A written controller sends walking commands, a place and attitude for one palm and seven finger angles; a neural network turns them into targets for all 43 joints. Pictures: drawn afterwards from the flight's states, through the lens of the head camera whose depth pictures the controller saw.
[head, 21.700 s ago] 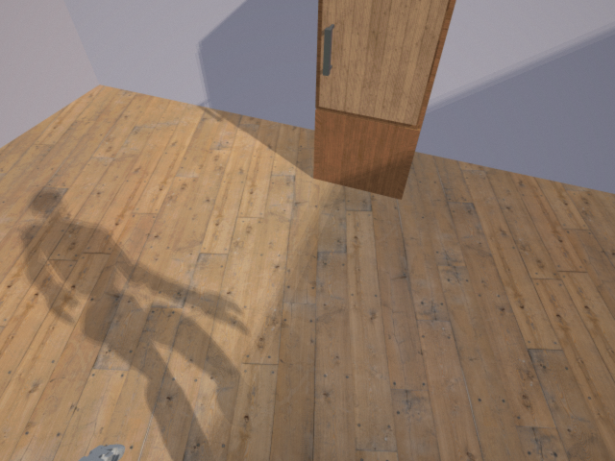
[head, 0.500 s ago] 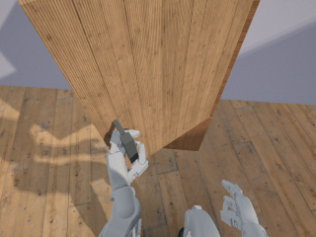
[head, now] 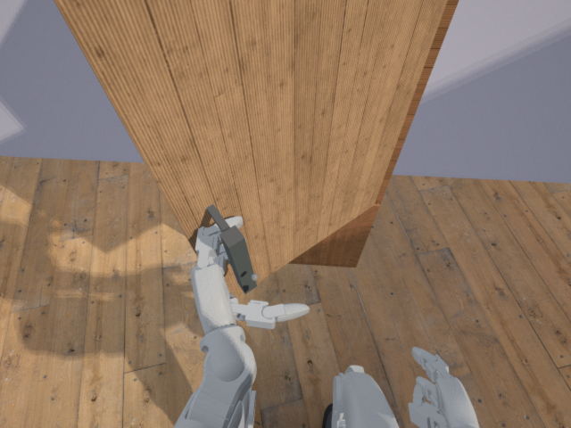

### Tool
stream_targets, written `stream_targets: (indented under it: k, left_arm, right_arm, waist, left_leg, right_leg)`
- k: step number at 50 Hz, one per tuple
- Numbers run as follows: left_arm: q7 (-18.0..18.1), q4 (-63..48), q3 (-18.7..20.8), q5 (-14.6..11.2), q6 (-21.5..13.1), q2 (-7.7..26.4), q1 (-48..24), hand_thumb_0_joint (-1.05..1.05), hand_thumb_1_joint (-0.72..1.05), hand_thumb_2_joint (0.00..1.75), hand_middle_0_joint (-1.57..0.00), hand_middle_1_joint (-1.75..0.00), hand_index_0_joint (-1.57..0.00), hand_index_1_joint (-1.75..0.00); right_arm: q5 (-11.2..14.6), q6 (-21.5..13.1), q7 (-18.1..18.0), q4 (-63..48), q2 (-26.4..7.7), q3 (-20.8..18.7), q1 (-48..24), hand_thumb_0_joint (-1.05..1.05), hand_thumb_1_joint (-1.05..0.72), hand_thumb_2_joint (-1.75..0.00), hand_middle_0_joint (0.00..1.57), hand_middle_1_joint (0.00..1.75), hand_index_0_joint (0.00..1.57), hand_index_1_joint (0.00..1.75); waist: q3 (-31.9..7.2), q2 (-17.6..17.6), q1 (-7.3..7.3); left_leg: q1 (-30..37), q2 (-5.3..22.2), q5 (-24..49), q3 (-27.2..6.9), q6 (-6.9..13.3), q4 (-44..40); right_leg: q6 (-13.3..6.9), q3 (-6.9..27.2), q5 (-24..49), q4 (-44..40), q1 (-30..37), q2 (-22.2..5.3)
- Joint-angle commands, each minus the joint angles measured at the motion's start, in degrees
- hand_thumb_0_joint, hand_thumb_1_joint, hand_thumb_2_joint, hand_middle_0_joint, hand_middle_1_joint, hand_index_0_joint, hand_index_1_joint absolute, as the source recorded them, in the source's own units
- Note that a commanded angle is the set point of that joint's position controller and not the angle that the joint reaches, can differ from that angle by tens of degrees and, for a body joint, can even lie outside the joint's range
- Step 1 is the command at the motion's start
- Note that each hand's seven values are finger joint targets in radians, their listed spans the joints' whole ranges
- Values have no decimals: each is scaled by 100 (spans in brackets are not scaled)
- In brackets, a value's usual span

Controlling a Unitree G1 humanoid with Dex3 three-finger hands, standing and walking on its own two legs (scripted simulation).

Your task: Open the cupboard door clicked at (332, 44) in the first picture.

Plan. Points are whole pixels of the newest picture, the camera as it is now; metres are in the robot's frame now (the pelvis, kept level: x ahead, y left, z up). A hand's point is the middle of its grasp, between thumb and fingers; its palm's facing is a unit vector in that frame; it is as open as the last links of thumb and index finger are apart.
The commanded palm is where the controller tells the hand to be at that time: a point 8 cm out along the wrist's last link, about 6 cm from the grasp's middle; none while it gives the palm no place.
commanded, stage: open thumb and fingers to let go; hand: left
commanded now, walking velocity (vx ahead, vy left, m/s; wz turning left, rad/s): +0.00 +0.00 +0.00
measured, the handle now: (232, 252) +0.35 +0.09 +0.02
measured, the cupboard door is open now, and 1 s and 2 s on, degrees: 40 40 40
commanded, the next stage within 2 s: slide the hand sideways off the handle in 0.18 s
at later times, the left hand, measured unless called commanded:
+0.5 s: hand (247, 300) +0.28 +0.06 +0.02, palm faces -0.17 -0.99 -0.02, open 16.2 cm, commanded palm +0.26 +0.11 +0.02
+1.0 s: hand (217, 329) +0.25 +0.10 +0.02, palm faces -0.10 -0.99 +0.00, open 16.3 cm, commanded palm +0.22 +0.16 +0.02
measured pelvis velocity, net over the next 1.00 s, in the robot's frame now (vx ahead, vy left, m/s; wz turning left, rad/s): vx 0.01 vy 0.03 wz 0.00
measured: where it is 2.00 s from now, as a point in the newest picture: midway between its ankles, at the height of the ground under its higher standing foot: outside the picture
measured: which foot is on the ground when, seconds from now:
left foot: down 0.00-1.00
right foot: down 0.00-1.00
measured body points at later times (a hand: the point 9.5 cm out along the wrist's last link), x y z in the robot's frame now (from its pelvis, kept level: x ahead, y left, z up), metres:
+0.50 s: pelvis -0.01 +0.02 -0.01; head +0.09 +0.00 +0.43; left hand +0.29 +0.12 +0.03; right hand +0.18 -0.21 -0.11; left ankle +0.01 +0.15 -0.62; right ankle +0.07 -0.11 -0.62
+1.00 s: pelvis +0.01 +0.03 -0.02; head +0.11 +0.02 +0.42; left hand +0.24 +0.15 +0.03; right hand +0.21 -0.19 -0.10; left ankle +0.01 +0.15 -0.62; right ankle +0.07 -0.11 -0.62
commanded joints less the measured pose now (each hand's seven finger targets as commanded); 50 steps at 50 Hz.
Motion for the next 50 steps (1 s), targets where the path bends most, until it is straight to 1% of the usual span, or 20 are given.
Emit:
stream_targets:
  k: [1, 4, 6, 8, 10, 14, 15, 16, 17, 19, 20, 21, 22, 23, 25, 28, 33, 39, 47, 50]
  left_arm:
    - [67, -1213, -127, 138, -400, -489, -805, 0, -50, 30, -21, -65, -21, -65]
    - [115, -1169, -211, 166, -380, -582, -1048, 0, -50, 30, -18, -50, -18, -50]
    - [154, -1172, -182, 176, -356, -584, -1027, 0, -50, 30, -17, -40, -17, -40]
    - [170, -1036, -167, 136, -323, -615, -1175, 0, -50, 30, -15, -30, -15, -30]
    - [213, -1043, -69, 142, -311, -542, -1217, 0, -50, 30, -15, -30, -15, -30]
    - [211, -986, -141, 94, -282, -669, -1309, 0, -50, 30, -15, -30, -15, -30]
    - [-988, -1192, -1311, 836, -500, 85, -1283, 0, -50, 30, -15, -30, -15, -30]
    - [-1633, -1649, -688, 586, -738, 634, -1548, 0, -50, 30, -15, -30, -15, -30]
    - [-2167, -1745, -703, 439, -814, 713, -1348, 0, -50, 30, -15, -30, -15, -30]
    - [-3117, -1748, -924, -127, -825, 474, -1247, 0, -50, 30, -15, -30, -15, -30]
    - [-3396, -1898, -896, -518, -753, 323, -1155, 0, -50, 30, -15, -30, -15, -30]
    - [-3545, -1758, -826, -821, -644, 203, -1000, 0, -50, 30, -15, -30, -15, -30]
    - [-3592, -1759, -708, -1065, -539, 145, -920, 0, -50, 30, -15, -30, -15, -30]
    - [-3568, -1845, -512, -1205, -462, 229, -707, 0, -50, 30, -15, -30, -15, -30]
    - [-3423, -2011, -238, -1212, -353, 440, -147, 0, -50, 30, -15, -30, -15, -30]
    - [-3184, -2393, -179, -945, -344, 587, 196, 0, -50, 30, -15, -30, -15, -30]
    - [-3013, -2611, -224, -590, -352, 754, 464, 0, -50, 30, -15, -30, -15, -30]
    - [-3046, -3151, -64, -752, -346, 854, 1118, 0, -50, 30, -15, -30, -15, -30]
    - [-3409, -3462, -80, -858, -340, 964, 1708, 0, -50, 30, -15, -30, -15, -30]
    - [-3520, -3541, 212, -915, -306, 1248, 1898, 0, -50, 30, -15, -30, -15, -30]
  right_arm:
    - [21, -282, -19, -830, -472, -175, -278, 0, -90, -90, 20, 30, 20, 30]
    - [14, -272, -1, -788, -467, -155, -287, 0, -90, -90, 20, 30, 20, 30]
    - [7, -254, 6, -813, -467, -149, -335, 0, -90, -90, 20, 30, 20, 30]
    - [18, -239, 7, -786, -469, -136, -353, 0, -90, -90, 20, 30, 20, 30]
    - [27, -220, -7, -814, -474, -127, -412, 0, -90, -90, 20, 30, 20, 30]
    - [13, -196, 8, -772, -457, -121, -399, 0, -90, -90, 20, 30, 20, 30]
    - [-14, -169, 13, -711, -678, -131, 10, 0, -90, -90, 20, 30, 20, 30]
    - [52, -137, -5, -865, -678, -190, 27, 0, -90, -90, 20, 30, 20, 30]
    - [93, -118, -27, -966, -663, -189, -60, 0, -90, -90, 20, 30, 20, 30]
    - [247, -160, -53, -1129, -676, -148, -80, 0, -90, -90, 20, 30, 20, 30]
    - [336, -190, -48, -1287, -690, -130, -111, 0, -90, -90, 20, 30, 20, 30]
    - [411, -210, -57, -1320, -685, -112, -129, 0, -90, -90, 20, 30, 20, 30]
    - [457, -213, -62, -1388, -713, -105, -97, 0, -90, -90, 20, 30, 20, 30]
    - [487, -210, -62, -1470, -739, -119, -112, 0, -90, -90, 20, 30, 20, 30]
    - [485, -191, -29, -1625, -776, -128, -103, 0, -90, -90, 20, 30, 20, 30]
    - [434, -108, 40, -1709, -764, -179, 6, 0, -90, -90, 20, 30, 20, 30]
    - [401, 16, 72, -1849, -766, -176, -10, 0, -90, -90, 20, 30, 20, 30]
    - [408, 59, 24, -1980, -721, -155, 17, 0, -90, -90, 20, 30, 20, 30]
    - [426, 30, -49, -2020, -738, -145, 54, 0, -90, -90, 20, 30, 20, 30]
    - [440, 22, -88, -2053, -752, -147, 54, 0, -90, -90, 20, 30, 20, 30]
  waist:
    - [-1900, -607, -18]
    - [-1783, -500, -90]
    - [-1854, -394, -13]
    - [-1744, -609, -81]
    - [-1792, -506, -14]
    - [-1800, -602, -54]
    - [-1527, -692, -589]
    - [-2166, -389, -335]
    - [-2322, -314, -237]
    - [-1900, -454, -385]
    - [-1844, -233, -330]
    - [-1585, -362, -329]
    - [-1527, -510, -323]
    - [-1555, -602, -207]
    - [-1711, -552, -2]
    - [-1850, -585, -12]
    - [-1494, -471, -54]
    - [-1779, -386, 48]
    - [-1540, -383, -62]
    - [-1509, -361, 5]
  left_leg:
    - [275, -315, 883, 223, 244, -959]
    - [357, -304, 885, 210, 242, -964]
    - [390, -311, 967, 196, 233, -990]
    - [342, -311, 826, 181, 242, -992]
    - [361, -323, 805, 160, 240, -1035]
    - [371, -331, 827, 169, 241, -1009]
    - [349, -295, 887, 213, 352, -776]
    - [345, -335, 980, 221, 366, -734]
    - [352, -346, 951, 258, 367, -708]
    - [257, -346, 740, 205, 390, -721]
    - [313, -355, 670, 190, 385, -794]
    - [306, -343, 579, 152, 378, -846]
    - [282, -347, 523, 106, 379, -882]
    - [250, -352, 543, 94, 373, -906]
    - [254, -375, 832, 72, 359, -937]
    - [315, -358, 1075, 107, 348, -818]
    - [177, -332, 741, 82, 323, -771]
    - [279, -350, 947, 94, 313, -761]
    - [228, -313, 1054, 21, 314, -622]
    - [117, -328, 1011, 11, 315, -584]
  right_leg:
    - [-10, 199, 457, -1237, 2148, 152]
    - [-11, 131, 441, -1200, 1964, 174]
    - [-37, 81, 488, -1139, 1951, 182]
    - [-8, 86, 320, -1197, 1913, 184]
    - [-35, 63, 255, -1154, 1897, 202]
    - [-13, 66, 295, -1183, 1919, 197]
    - [-19, 170, 765, -1048, 1772, 114]
    - [-62, 277, 1058, -924, 2199, 35]
    - [-64, 350, 1145, -874, 2355, 20]
    - [-54, 349, 911, -946, 2220, 24]
    - [-74, 315, 683, -977, 2140, 38]
    - [-56, 243, 459, -1020, 1969, 76]
    - [-37, 206, 268, -1048, 1923, 96]
    - [-37, 199, 174, -1044, 1952, 98]
    - [-73, 129, 385, -878, 2034, 115]
    - [-52, 131, 705, -714, 1922, 113]
    - [-70, 141, 278, -651, 1520, 129]
    - [-71, 128, 513, -613, 1741, 166]
    - [-53, 56, 636, -483, 1509, 188]
    - [-68, 72, 550, -446, 1515, 200]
